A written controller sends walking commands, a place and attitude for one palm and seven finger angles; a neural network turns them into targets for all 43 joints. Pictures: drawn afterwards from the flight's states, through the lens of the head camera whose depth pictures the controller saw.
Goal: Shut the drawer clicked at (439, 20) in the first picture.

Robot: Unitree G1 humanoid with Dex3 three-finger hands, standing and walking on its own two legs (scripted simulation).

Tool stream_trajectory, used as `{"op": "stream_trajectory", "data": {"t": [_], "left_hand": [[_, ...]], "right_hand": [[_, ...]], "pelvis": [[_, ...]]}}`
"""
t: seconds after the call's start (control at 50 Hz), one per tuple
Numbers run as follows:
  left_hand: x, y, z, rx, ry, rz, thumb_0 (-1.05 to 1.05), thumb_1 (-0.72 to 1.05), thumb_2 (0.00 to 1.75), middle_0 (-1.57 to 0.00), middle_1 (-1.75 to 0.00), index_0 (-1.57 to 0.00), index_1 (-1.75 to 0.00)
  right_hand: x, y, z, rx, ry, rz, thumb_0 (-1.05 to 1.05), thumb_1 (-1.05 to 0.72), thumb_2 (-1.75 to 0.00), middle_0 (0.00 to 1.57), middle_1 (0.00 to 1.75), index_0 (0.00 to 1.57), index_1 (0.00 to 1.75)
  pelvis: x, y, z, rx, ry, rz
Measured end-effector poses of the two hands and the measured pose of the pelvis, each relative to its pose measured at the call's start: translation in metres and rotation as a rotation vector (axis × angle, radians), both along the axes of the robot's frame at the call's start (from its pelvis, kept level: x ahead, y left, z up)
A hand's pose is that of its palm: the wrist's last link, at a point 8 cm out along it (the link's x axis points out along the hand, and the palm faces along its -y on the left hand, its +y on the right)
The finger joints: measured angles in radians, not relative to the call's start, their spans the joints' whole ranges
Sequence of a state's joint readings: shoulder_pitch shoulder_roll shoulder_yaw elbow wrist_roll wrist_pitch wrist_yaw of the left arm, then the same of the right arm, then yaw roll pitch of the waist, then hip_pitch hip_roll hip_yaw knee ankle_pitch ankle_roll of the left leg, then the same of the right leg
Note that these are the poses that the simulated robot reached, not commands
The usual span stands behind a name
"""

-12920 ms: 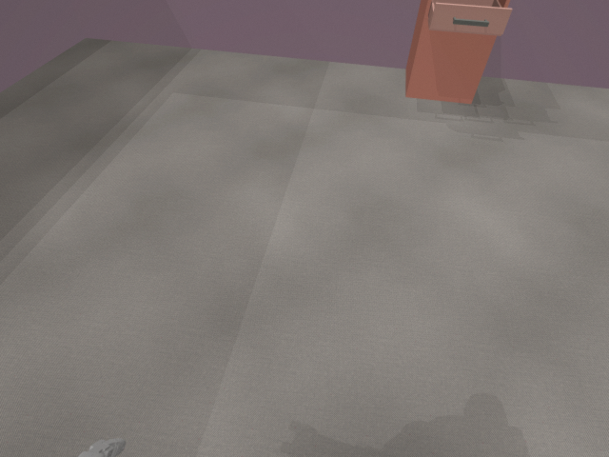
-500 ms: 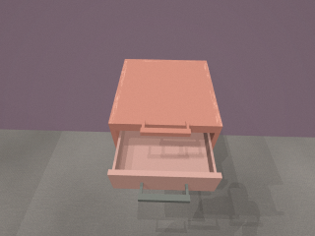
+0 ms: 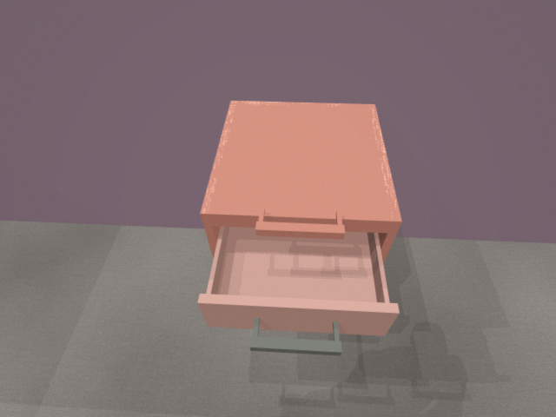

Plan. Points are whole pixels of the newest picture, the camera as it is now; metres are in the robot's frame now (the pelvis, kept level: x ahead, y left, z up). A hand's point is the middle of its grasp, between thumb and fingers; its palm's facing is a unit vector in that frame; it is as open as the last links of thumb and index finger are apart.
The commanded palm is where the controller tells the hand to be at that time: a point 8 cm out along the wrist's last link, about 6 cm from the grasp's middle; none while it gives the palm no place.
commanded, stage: shuffle to correct the standing spot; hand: left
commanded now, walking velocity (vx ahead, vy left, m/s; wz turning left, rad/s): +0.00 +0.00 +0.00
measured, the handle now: (295, 335) +0.31 -0.01 -0.21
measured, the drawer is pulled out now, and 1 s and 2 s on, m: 0.19 0.19 0.19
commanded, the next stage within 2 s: come to a stop and stand still in 0.46 s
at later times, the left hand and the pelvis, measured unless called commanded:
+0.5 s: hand out of the picture +0.03 +0.18 -0.17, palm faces -0.05 -0.96 -0.29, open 7.4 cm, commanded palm none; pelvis -0.04 -0.02 -0.01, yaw -1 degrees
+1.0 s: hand out of the picture -0.07 +0.15 -0.17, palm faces -0.02 -0.97 -0.25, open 7.3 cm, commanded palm none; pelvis -0.07 -0.03 -0.01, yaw +0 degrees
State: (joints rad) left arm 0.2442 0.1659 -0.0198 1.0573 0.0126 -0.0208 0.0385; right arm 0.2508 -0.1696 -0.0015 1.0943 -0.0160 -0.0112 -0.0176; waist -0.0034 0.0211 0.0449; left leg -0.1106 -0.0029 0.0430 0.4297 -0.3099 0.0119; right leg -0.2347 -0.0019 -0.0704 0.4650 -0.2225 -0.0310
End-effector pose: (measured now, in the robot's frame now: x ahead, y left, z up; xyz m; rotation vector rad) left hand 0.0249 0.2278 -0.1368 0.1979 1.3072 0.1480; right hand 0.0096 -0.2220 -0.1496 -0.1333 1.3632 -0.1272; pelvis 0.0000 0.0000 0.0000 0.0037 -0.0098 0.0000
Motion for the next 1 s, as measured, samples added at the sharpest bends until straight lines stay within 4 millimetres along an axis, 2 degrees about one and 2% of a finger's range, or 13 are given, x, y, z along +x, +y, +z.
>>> {"op": "stream_trajectory", "data": {"t": [0.14, 0.24, 0.34, 0.5, 0.64, 0.72, 0.78, 0.84, 0.92, 1.0], "left_hand": [[-0.007, 0.000, -0.001, -0.003, 0.038, 0.002, 0.01, 0.92, 0.90, -0.20, -0.30, -0.20, -0.30], [-0.009, 0.000, -0.003, 0.003, 0.043, -0.001, 0.01, 0.92, 0.90, -0.20, -0.30, -0.20, -0.30], [-0.006, -0.001, -0.003, 0.023, 0.025, -0.018, 0.01, 0.91, 0.90, -0.20, -0.30, -0.20, -0.30], [-0.002, -0.006, 0.000, 0.062, -0.037, -0.055, 0.01, 0.91, 0.90, -0.20, -0.30, -0.20, -0.30], [-0.006, -0.009, -0.005, 0.050, -0.110, -0.053, 0.01, 0.91, 0.90, -0.20, -0.30, -0.20, -0.30], [-0.015, -0.009, -0.011, 0.031, -0.122, -0.053, 0.01, 0.91, 0.90, -0.20, -0.30, -0.20, -0.30], [-0.027, -0.014, -0.005, 0.014, -0.099, -0.046, 0.01, 0.91, 0.90, -0.20, -0.30, -0.20, -0.30], [-0.043, -0.019, 0.002, 0.002, -0.072, -0.038, 0.01, 0.91, 0.90, -0.20, -0.30, -0.20, -0.30], [-0.067, -0.022, -0.004, 0.019, -0.025, -0.014, 0.00, 0.91, 0.90, -0.20, -0.30, -0.20, -0.30], [-0.094, -0.030, -0.004, 0.024, 0.076, 0.000, 0.00, 0.92, 0.90, -0.20, -0.30, -0.20, -0.30]], "right_hand": [[-0.015, 0.005, -0.001, 0.011, 0.048, -0.015, 0.00, -0.91, -0.90, 0.20, 0.30, 0.20, 0.29], [-0.021, 0.002, -0.002, 0.002, 0.052, -0.037, 0.00, -0.91, -0.90, 0.20, 0.30, 0.20, 0.29], [-0.021, -0.010, -0.006, -0.012, 0.025, -0.058, 0.00, -0.91, -0.90, 0.20, 0.30, 0.20, 0.29], [-0.019, -0.041, -0.012, -0.035, -0.041, -0.067, 0.00, -0.91, -0.90, 0.20, 0.30, 0.20, 0.29], [-0.043, -0.053, -0.004, -0.069, -0.037, -0.048, 0.00, -0.91, -0.90, 0.20, 0.30, 0.19, 0.29], [-0.075, -0.046, -0.001, -0.068, -0.022, -0.048, 0.00, -0.91, -0.90, 0.20, 0.30, 0.19, 0.29], [-0.105, -0.034, 0.002, -0.042, 0.034, -0.060, 0.00, -0.91, -0.90, 0.20, 0.30, 0.19, 0.29], [-0.125, -0.021, -0.002, 0.000, 0.100, -0.063, 0.00, -0.91, -0.90, 0.20, 0.30, 0.19, 0.29], [-0.132, -0.012, -0.013, 0.046, 0.135, -0.068, 0.00, -0.91, -0.90, 0.20, 0.30, 0.19, 0.29], [-0.125, -0.008, -0.015, 0.074, 0.119, -0.062, 0.00, -0.91, -0.90, 0.20, 0.30, 0.20, 0.29]], "pelvis": [[-0.001, 0.000, 0.000, 0.004, 0.005, -0.002], [-0.007, -0.002, -0.002, 0.014, 0.007, -0.010], [-0.019, -0.008, -0.005, 0.024, 0.007, -0.023], [-0.043, -0.024, -0.013, 0.024, 0.011, -0.026], [-0.072, -0.028, -0.015, 0.018, 0.011, -0.009], [-0.082, -0.024, -0.016, 0.015, 0.014, -0.003], [-0.083, -0.021, -0.008, 0.021, 0.013, -0.021], [-0.079, -0.020, -0.004, 0.013, 0.020, -0.017], [-0.074, -0.028, -0.010, 0.040, 0.034, -0.030], [-0.075, -0.032, -0.009, 0.009, 0.027, -0.007]]}}
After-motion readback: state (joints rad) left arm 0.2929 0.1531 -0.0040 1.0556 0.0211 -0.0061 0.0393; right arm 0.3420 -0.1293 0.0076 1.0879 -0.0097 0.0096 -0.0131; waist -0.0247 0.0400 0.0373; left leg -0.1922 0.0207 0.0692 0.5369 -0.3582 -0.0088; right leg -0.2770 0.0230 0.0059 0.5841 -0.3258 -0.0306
